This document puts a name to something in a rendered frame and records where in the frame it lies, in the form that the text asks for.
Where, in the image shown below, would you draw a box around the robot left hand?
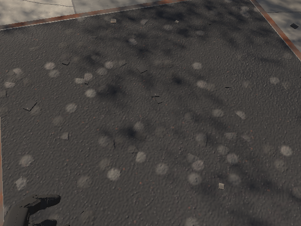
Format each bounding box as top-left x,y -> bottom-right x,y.
3,194 -> 71,226

